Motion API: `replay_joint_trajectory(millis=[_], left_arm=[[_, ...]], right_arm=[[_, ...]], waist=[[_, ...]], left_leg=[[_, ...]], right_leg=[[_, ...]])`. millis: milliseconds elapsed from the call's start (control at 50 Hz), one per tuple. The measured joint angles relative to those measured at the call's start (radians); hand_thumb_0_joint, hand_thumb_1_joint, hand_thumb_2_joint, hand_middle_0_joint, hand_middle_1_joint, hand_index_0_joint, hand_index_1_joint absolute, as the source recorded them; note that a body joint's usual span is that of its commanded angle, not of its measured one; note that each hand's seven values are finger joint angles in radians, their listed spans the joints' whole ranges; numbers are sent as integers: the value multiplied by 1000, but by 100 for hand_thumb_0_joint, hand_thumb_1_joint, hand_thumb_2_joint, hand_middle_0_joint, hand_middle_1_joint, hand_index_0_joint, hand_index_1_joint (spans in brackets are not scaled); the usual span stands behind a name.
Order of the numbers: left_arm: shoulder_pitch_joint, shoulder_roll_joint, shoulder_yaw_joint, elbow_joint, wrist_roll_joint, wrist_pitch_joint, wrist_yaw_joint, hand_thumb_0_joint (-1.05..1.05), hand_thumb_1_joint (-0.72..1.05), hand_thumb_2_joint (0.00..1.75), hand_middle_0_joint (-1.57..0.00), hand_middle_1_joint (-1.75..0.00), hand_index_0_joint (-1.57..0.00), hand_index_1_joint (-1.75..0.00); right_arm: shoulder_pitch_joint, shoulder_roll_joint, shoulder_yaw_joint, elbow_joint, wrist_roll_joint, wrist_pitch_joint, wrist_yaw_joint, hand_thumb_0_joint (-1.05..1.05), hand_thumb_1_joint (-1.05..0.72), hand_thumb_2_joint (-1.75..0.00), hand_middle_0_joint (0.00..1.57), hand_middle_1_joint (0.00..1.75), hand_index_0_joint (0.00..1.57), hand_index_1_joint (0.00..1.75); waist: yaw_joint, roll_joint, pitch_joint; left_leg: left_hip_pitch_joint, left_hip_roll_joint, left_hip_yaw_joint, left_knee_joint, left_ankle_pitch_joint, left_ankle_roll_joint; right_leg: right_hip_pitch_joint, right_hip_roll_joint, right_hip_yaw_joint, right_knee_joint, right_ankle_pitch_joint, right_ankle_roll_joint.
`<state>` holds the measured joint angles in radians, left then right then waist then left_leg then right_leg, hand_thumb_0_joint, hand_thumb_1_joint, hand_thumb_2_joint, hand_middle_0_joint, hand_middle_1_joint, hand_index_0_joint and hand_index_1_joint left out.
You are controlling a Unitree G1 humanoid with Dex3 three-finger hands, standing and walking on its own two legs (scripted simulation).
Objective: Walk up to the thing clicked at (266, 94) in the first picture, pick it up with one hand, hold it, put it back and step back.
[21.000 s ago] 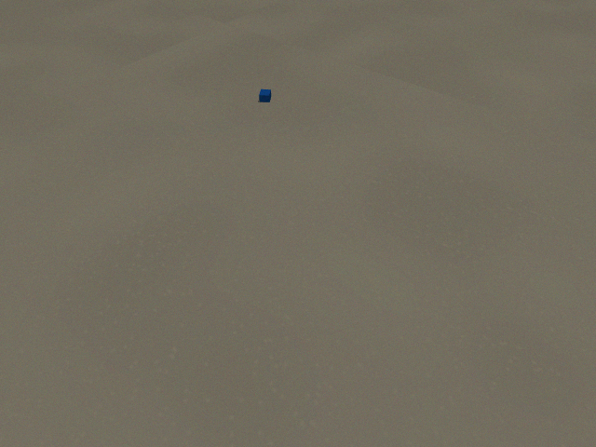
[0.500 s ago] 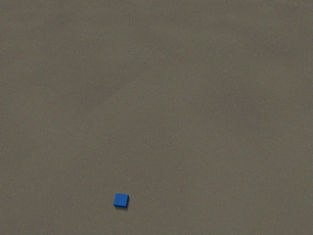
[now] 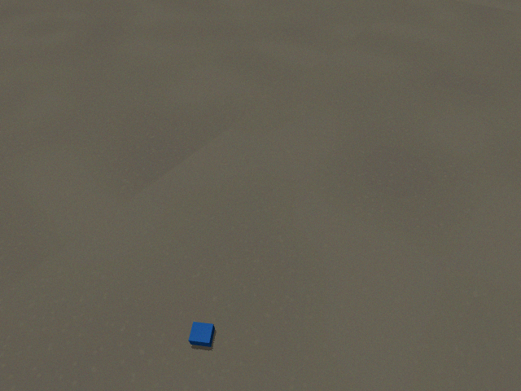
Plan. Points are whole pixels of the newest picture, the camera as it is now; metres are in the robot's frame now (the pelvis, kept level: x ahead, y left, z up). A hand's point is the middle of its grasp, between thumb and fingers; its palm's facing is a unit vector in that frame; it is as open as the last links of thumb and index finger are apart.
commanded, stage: stand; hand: left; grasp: from above
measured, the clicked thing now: (202, 334) +0.43 +0.25 -0.76
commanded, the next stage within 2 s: rise first in 0.70 s
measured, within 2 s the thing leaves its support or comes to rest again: neither
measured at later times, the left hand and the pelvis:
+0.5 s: hand out of the picture +0.07 +0.25 -0.16, palm faces -0.03 -0.94 -0.35, open 7.4 cm; pelvis +0.00 +0.00 +0.00, yaw +0 degrees
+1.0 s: hand out of the picture +0.14 +0.25 -0.17, palm faces +0.01 -0.95 -0.33, open 8.1 cm; pelvis -0.01 +0.00 -0.02, yaw +1 degrees
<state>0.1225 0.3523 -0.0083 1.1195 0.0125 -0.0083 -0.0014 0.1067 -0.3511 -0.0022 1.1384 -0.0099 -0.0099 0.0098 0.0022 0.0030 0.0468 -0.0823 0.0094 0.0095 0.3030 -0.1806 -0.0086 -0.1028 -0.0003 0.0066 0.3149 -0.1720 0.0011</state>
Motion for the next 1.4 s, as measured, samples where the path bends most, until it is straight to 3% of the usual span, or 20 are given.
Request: replay_joint_trajectory(millis=[820,900,960,1060,1160,1240,1400], left_arm=[[6,0,5,-3,2,3,-1,0,90,90,-21,-30,-21,-30],[-51,-24,46,-52,-23,-19,18,1,85,89,-23,-33,-22,-33],[-138,-26,88,-43,8,-15,1,1,75,87,-25,-41,-24,-42],[-169,-12,146,-103,104,-1,-34,0,47,83,-26,-62,-26,-62],[-121,-26,133,-194,156,82,-16,0,12,81,-28,-75,-29,-75],[-76,-36,128,-254,170,132,-4,0,-10,80,-29,-81,-29,-81],[43,-37,136,-477,212,139,-2,0,-31,81,-30,-84,-30,-85]], right_arm=[[16,2,3,-3,-2,0,-1,0,-90,-90,20,30,20,30],[70,16,10,-165,49,-33,-33,1,-90,-90,20,30,20,30],[76,50,2,-242,49,-44,-40,0,-89,-90,20,30,20,30],[105,103,-21,-335,31,-50,-30,0,-89,-90,20,30,20,30],[142,112,-25,-405,34,-41,-25,1,-89,-90,20,30,20,29],[142,107,-29,-456,32,-63,-21,1,-90,-90,20,30,20,29],[113,105,-39,-524,22,-109,-29,1,-91,-91,20,30,20,29]], waist=[[0,-4,2],[-9,1,-1],[-11,-6,-4],[-24,-18,-53],[-27,-2,-92],[-28,4,-111],[-20,-11,-132]], left_leg=[[-4,-3,2,1,-2,4],[-126,-9,-18,108,-38,8],[-229,-7,-19,194,-65,7],[-374,-2,-14,333,-127,6],[-438,-3,-16,413,-171,11],[-519,-4,-16,505,-216,16],[-696,-4,-24,700,-304,17]], right_leg=[[-2,-3,3,-4,1,4],[-109,-9,-17,89,-35,4],[-211,-7,-18,171,-61,3],[-357,-2,-12,305,-116,1],[-414,-4,-13,372,-155,7],[-492,-5,-13,459,-196,12],[-666,-5,-19,649,-283,14]])
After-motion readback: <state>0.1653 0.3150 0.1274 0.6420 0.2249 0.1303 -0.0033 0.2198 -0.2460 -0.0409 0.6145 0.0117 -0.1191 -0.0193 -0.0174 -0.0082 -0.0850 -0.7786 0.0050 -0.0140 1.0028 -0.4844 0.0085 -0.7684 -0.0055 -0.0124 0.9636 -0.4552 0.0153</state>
